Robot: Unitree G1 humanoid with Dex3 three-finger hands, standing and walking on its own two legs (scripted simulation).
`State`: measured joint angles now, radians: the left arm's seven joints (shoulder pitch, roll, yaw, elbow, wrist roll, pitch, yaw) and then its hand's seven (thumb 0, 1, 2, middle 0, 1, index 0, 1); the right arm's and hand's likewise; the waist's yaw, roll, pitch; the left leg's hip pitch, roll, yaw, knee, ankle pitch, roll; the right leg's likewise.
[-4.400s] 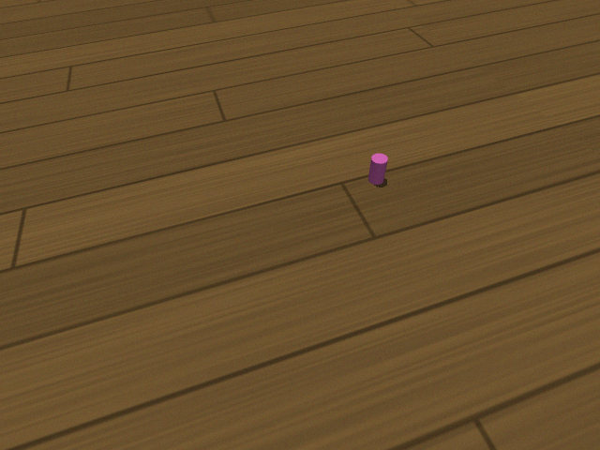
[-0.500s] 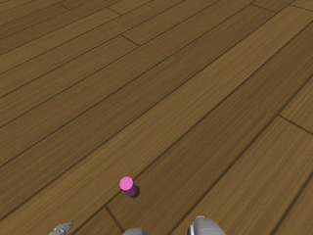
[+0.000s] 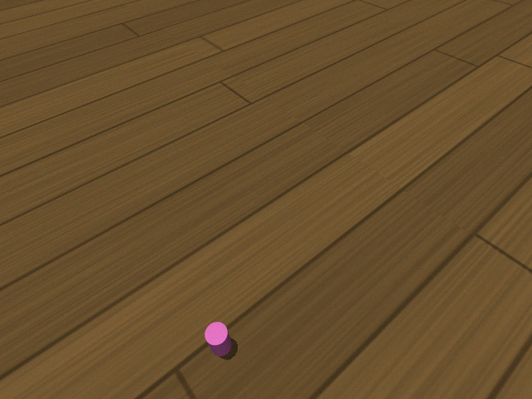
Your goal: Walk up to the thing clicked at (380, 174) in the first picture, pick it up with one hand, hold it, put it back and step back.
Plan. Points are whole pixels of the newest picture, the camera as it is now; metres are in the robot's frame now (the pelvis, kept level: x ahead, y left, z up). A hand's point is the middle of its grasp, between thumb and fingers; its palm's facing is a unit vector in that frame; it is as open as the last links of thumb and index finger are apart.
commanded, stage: walk up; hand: left
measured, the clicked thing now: (218, 339) +0.42 +0.21 -0.71
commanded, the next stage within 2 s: none
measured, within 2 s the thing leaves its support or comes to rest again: neither
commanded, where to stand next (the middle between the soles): +0.08 +0.01 m, yaw -1 degrees
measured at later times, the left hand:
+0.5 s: hand out of the picture +0.08 +0.25 -0.15, palm faces +0.02 -0.94 -0.34, open 7.4 cm
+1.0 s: hand out of the picture +0.10 +0.26 -0.15, palm faces +0.02 -0.93 -0.37, open 7.4 cm
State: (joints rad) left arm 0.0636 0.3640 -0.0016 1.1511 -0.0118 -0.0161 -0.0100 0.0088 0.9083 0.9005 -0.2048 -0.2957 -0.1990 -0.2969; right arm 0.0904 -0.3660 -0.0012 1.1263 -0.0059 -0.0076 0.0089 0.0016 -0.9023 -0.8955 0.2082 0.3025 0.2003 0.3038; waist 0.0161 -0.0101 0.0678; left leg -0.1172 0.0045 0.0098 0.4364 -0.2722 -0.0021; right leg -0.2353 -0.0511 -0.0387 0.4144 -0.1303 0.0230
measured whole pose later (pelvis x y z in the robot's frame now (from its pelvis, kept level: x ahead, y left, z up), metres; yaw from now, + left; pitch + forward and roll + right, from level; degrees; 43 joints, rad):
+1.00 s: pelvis -0.01 -0.01 +0.00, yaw +1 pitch -2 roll +0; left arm 0.01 0.35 0.04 1.06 0.00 0.01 0.01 0.01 0.91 0.90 -0.21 -0.30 -0.20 -0.30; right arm 0.07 -0.39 -0.04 1.06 0.00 0.05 0.01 0.00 -0.90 -0.90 0.21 0.30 0.20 0.30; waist -0.01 0.01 0.14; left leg -0.22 0.00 -0.01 0.57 -0.31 0.00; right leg -0.29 -0.06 -0.05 0.46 -0.13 0.01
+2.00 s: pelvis -0.02 +0.00 -0.02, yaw -1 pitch -3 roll +0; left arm 0.09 0.38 0.03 0.90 -0.01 0.01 0.01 0.01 0.90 0.90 -0.21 -0.30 -0.20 -0.30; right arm 0.20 -0.39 -0.05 0.92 -0.02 0.03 0.01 0.00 -0.90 -0.90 0.21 0.30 0.20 0.30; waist -0.02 0.00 0.14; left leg -0.32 -0.02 -0.02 0.69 -0.30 0.01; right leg -0.30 -0.04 -0.03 0.72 -0.37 0.01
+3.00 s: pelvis -0.02 +0.00 -0.01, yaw -3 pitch -3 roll +0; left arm 0.22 0.40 0.05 1.05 0.03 -0.05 -0.01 0.01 0.91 0.90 -0.20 -0.30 -0.20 -0.30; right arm 0.22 -0.39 -0.06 1.00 -0.03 0.02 0.04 0.00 -0.90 -0.90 0.21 0.30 0.20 0.30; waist -0.02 0.01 0.06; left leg -0.22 0.00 -0.02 0.52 -0.25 0.01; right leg -0.19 -0.01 -0.02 0.50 -0.24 -0.01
